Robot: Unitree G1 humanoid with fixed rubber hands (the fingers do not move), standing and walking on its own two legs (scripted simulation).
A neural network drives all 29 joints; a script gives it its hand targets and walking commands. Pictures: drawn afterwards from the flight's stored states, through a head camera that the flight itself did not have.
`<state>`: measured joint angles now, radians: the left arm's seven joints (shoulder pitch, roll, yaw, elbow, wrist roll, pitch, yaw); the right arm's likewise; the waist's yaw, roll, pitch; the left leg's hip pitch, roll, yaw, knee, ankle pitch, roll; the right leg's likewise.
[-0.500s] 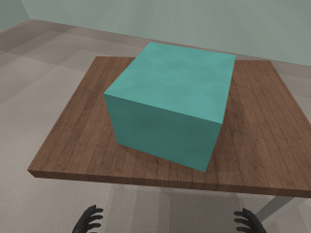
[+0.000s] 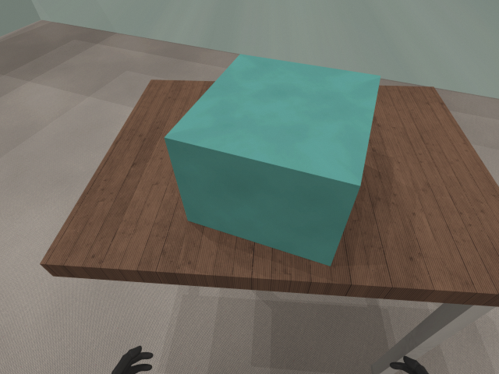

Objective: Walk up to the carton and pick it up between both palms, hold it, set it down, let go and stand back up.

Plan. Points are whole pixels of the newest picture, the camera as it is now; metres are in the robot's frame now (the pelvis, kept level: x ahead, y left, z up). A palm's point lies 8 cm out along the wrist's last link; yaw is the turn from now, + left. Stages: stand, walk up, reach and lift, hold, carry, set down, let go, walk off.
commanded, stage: stand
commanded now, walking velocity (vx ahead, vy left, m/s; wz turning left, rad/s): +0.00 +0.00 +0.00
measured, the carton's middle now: (281, 150) +0.48 -0.02 +0.12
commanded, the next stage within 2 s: none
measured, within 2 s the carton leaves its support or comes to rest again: neither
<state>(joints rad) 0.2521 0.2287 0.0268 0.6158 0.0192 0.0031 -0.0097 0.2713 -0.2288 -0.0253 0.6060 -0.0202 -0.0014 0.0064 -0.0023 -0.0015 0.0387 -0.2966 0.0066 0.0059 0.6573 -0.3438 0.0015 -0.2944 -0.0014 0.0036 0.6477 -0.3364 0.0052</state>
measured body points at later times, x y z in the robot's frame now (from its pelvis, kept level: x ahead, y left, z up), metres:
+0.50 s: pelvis -0.01 +0.00 +0.00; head +0.00 +0.00 +0.45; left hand +0.12 +0.25 -0.10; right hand +0.11 -0.25 -0.10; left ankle +0.00 +0.12 -0.72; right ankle +0.01 -0.12 -0.72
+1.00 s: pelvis -0.01 +0.00 +0.01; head +0.00 +0.00 +0.45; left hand +0.11 +0.25 -0.10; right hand +0.10 -0.25 -0.10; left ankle +0.00 +0.12 -0.72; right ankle +0.01 -0.12 -0.72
